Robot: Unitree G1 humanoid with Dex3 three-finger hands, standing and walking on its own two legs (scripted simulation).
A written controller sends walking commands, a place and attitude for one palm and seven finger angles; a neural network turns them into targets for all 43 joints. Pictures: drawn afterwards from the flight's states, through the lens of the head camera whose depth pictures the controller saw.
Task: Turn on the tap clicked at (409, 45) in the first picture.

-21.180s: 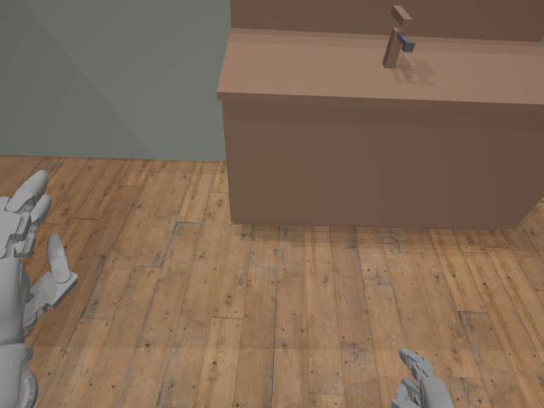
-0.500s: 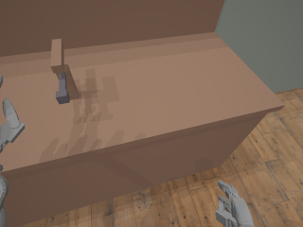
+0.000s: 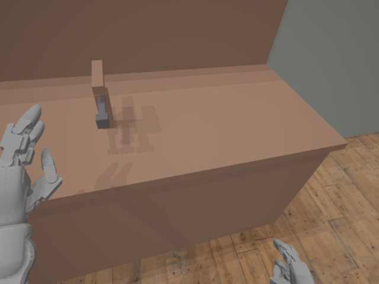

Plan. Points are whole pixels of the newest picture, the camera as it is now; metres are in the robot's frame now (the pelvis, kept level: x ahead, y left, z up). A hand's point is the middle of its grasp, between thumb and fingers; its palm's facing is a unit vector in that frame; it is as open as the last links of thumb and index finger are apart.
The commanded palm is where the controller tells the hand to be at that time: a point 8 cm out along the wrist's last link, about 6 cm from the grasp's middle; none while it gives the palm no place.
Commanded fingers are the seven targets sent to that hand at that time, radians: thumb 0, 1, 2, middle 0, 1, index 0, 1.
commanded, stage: come to a stop and stand still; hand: left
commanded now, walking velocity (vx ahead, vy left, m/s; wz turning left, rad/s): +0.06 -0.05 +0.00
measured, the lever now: (102, 120) +0.45 +0.27 +0.09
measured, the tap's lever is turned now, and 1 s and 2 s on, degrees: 0 0 0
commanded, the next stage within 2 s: look again from close up in 0.78 s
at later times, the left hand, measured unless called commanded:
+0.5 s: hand (74, 162) +0.27 +0.25 +0.15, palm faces +0.33 -0.86 -0.39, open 7.5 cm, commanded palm +0.21 +0.28 +0.18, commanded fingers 0.00 0.90 0.90 -0.20 -0.30 -0.20 -0.30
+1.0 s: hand (68, 154) +0.26 +0.25 +0.17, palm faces +0.41 -0.85 -0.33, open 7.5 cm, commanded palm +0.21 +0.28 +0.18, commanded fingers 0.00 0.90 0.90 -0.20 -0.30 -0.20 -0.30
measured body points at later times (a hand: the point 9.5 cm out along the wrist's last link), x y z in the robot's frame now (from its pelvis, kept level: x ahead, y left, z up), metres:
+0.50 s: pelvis +0.05 +0.00 +0.00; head +0.07 +0.02 +0.45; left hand +0.25 +0.29 +0.17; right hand +0.21 -0.22 -0.08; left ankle +0.04 +0.07 -0.74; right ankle +0.06 -0.14 -0.74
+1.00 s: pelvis +0.05 +0.00 +0.00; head +0.07 +0.02 +0.45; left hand +0.24 +0.29 +0.19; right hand +0.24 -0.21 -0.06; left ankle +0.04 +0.07 -0.74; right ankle +0.06 -0.14 -0.74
